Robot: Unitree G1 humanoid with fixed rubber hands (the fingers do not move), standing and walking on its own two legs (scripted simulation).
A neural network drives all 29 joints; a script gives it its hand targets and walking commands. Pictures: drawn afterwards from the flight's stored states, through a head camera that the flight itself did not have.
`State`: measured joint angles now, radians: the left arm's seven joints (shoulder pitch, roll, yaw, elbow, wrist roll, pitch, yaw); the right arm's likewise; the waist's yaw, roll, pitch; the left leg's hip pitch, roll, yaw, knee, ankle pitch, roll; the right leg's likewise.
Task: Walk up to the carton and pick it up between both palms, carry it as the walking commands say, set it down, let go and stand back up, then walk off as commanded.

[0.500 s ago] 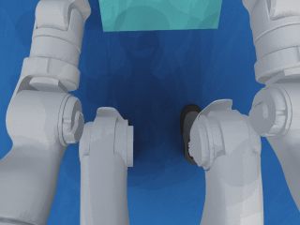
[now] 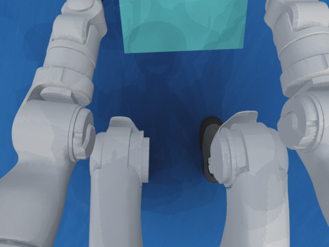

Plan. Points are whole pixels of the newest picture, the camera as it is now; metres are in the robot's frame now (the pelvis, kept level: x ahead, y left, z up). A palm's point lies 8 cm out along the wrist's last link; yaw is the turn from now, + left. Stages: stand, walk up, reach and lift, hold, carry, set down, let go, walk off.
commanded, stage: set down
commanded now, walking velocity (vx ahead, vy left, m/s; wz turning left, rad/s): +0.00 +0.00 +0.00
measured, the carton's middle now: out of the picture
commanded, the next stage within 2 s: none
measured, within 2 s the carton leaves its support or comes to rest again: rests again in 0.02 s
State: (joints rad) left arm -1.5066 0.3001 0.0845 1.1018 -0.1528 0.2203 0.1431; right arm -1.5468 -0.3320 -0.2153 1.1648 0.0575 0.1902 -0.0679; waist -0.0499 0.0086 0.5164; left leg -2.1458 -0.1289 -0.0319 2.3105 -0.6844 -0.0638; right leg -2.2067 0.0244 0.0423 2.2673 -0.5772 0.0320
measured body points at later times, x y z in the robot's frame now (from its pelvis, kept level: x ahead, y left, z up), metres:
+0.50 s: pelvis +0.01 +0.00 -0.01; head +0.38 -0.01 +0.23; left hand +0.56 +0.12 -0.21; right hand +0.55 -0.21 -0.20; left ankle +0.10 +0.12 -0.32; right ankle +0.12 -0.13 -0.32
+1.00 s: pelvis +0.01 +0.00 -0.01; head +0.38 -0.02 +0.23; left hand +0.56 +0.12 -0.21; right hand +0.55 -0.21 -0.20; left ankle +0.10 +0.12 -0.32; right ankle +0.12 -0.13 -0.32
